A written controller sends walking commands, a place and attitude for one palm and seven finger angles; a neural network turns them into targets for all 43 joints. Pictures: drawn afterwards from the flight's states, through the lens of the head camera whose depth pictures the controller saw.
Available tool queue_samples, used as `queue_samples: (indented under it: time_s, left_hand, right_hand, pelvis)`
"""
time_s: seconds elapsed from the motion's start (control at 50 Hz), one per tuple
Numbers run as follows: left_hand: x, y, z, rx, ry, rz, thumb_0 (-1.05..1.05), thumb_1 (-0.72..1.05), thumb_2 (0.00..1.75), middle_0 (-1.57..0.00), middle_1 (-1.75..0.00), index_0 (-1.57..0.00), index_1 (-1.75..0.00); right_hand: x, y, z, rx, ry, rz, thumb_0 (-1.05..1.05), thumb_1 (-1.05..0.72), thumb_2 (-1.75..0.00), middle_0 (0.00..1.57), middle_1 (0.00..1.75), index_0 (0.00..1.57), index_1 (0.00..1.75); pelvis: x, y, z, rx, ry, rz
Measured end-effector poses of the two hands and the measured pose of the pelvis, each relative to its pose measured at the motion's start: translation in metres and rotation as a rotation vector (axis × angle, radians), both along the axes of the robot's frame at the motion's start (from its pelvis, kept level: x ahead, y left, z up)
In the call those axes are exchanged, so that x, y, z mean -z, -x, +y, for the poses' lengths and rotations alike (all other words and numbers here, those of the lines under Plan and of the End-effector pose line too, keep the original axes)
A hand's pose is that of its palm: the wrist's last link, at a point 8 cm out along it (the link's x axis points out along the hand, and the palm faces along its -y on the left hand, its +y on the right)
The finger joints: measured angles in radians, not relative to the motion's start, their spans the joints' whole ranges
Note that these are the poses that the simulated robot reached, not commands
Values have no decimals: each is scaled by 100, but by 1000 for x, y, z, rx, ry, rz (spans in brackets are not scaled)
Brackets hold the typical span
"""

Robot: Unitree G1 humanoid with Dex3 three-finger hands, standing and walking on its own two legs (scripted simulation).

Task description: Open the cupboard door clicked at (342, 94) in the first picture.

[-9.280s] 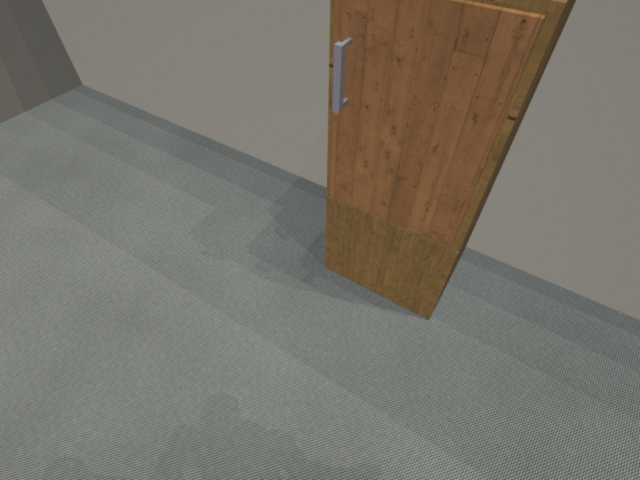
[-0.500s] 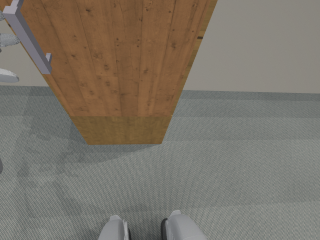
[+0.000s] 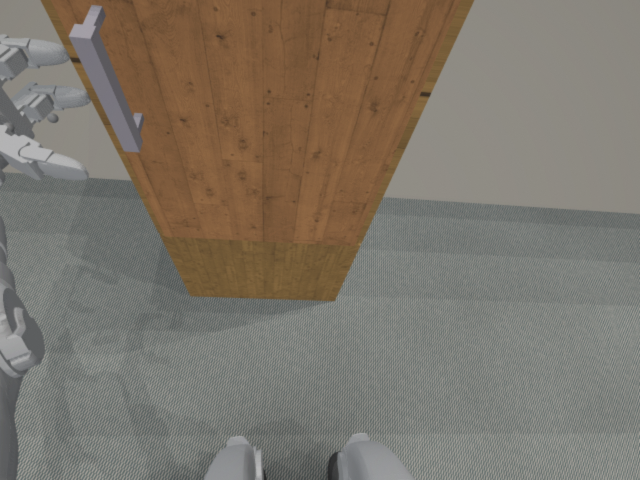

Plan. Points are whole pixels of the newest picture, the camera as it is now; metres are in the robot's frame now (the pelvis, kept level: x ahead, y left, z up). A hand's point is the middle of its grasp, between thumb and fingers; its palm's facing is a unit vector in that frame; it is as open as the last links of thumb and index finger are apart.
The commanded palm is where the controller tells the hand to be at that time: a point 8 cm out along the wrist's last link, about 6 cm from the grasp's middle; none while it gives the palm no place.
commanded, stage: move the hooked fingers beside the handle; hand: left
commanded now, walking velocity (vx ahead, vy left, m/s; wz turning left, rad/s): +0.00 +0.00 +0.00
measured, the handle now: (116, 86) +0.55 +0.21 +0.12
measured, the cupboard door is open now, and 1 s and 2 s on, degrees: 0 0 0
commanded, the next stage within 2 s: slide the fingers in behind the handle in 0.26 s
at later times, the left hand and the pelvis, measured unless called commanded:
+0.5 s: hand (59, 114) +0.50 +0.26 +0.12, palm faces -0.07 -1.00 +0.01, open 13.9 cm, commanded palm +0.49 +0.30 +0.11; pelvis -0.01 -0.01 +0.00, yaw -1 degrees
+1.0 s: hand (96, 117) +0.50 +0.22 +0.12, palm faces -0.07 -1.00 +0.01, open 13.9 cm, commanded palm +0.48 +0.26 +0.11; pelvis +0.00 -0.01 +0.00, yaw +0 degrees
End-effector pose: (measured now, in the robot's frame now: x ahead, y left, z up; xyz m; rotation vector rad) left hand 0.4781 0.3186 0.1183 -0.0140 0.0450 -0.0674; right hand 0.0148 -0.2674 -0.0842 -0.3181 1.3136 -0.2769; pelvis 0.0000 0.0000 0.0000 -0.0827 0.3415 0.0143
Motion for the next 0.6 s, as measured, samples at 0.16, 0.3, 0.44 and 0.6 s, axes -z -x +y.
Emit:
queue_samples:
  time_s: [0.16, 0.3, 0.44, 0.6]
  left_hand:
    - [-3, -5, -7, -12, -4, -1, -2, -50, 30, -30, -120, -30, -120]
    - [-3, -4, -1, -23, -13, 0, -2, -49, 30, -30, -120, -30, -120]
    - [-3, -3, -1, -6, -18, -12, -2, -50, 30, -30, -120, -30, -120]
    - [1, -6, -13, -3, 3, -6, -2, -50, 30, -30, -120, -30, -120]
  right_hand:
    - [4, 4, -2, 9, -5, -20, 0, -90, -90, 20, 30, 20, 30]
    - [4, 28, -7, 41, -3, 40, 0, -90, -90, 20, 30, 20, 30]
    - [1, 46, -13, 57, 9, 104, 1, -90, -90, 20, 30, 20, 30]
    - [-2, 40, -16, 58, 16, 83, 1, -90, -90, 20, 30, 20, 30]
  pelvis:
    - [2, 6, -5, 10, -6, 2]
    - [4, 7, -10, 19, -9, 10]
    - [3, 6, -12, 14, -7, 17]
    - [2, 4, -13, 15, -7, 15]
